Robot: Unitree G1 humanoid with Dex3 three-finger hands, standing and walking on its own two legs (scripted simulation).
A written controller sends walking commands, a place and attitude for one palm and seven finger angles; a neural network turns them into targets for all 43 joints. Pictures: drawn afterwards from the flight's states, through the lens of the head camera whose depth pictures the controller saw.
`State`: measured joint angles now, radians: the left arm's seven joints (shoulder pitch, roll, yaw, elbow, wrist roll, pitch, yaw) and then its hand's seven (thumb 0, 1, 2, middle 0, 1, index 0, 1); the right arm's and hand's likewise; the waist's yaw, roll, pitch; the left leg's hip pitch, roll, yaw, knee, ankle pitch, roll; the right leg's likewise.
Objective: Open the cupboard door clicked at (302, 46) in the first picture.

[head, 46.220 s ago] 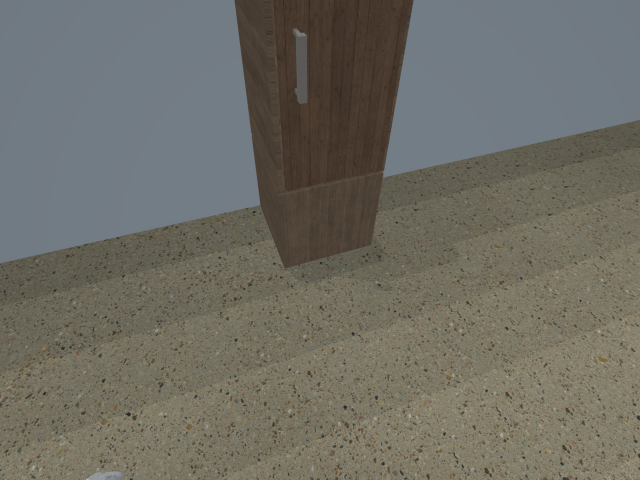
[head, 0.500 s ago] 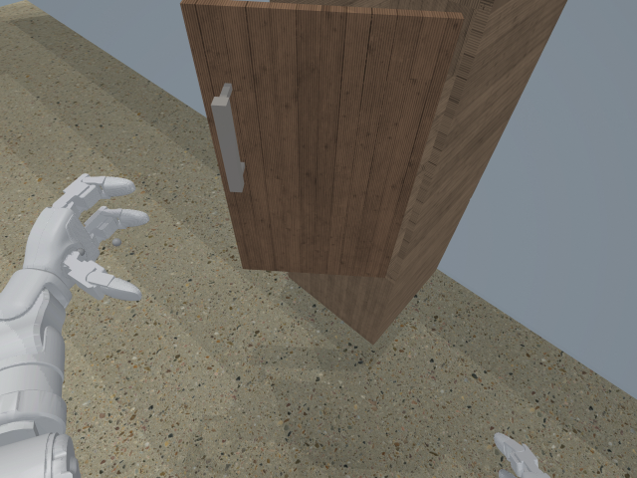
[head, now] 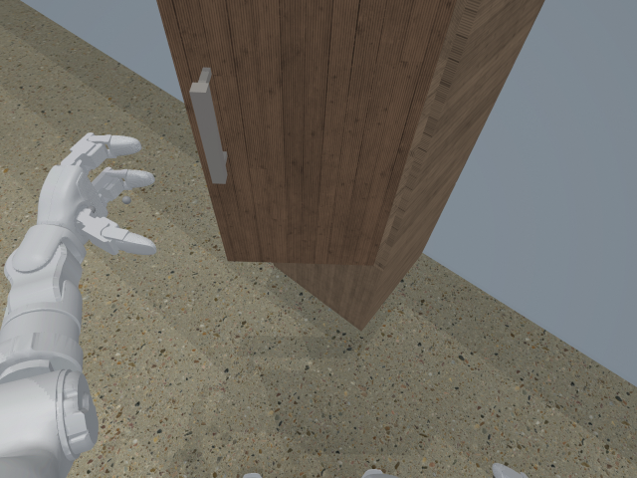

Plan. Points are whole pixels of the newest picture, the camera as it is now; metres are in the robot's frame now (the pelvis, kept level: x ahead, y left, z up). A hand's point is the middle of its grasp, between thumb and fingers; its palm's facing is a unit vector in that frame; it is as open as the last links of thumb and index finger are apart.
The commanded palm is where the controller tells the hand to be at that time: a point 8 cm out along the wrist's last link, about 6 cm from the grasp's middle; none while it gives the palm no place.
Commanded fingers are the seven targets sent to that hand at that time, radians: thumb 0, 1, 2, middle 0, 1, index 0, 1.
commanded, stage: move the hooked fingers beside the handle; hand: left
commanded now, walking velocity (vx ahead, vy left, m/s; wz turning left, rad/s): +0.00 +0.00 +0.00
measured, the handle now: (213, 129) +0.57 +0.15 +0.09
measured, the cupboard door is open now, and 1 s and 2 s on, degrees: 38 38 38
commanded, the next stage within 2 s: slide the fingers in behind the handle in 1.42 s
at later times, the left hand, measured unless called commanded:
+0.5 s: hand (152, 155) +0.50 +0.22 +0.10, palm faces -0.04 -1.00 +0.00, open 14.0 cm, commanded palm +0.49 +0.27 +0.09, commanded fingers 0.00 -0.50 0.30 -0.30 -1.20 -0.30 -1.20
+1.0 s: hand (159, 150) +0.53 +0.22 +0.09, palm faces -0.02 -1.00 -0.01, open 14.0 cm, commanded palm +0.51 +0.26 +0.09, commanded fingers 0.00 -0.50 0.30 -0.30 -1.20 -0.30 -1.20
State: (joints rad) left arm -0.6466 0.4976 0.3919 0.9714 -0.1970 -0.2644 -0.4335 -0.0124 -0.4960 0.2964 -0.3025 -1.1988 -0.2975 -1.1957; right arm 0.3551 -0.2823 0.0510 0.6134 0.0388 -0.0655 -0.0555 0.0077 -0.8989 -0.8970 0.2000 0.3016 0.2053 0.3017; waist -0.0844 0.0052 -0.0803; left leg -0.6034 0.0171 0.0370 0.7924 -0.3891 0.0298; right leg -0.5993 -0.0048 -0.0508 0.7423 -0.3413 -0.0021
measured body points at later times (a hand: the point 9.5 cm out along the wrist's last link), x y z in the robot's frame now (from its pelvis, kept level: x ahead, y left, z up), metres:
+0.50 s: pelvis +0.00 +0.00 -0.01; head +0.11 +0.01 +0.42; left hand +0.50 +0.27 +0.11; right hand -0.02 -0.28 -0.11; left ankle +0.00 +0.10 -0.71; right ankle +0.01 -0.12 -0.71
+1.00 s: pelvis +0.02 +0.00 -0.01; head +0.14 +0.02 +0.42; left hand +0.53 +0.27 +0.09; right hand -0.02 -0.26 -0.11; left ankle +0.00 +0.10 -0.71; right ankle +0.01 -0.12 -0.71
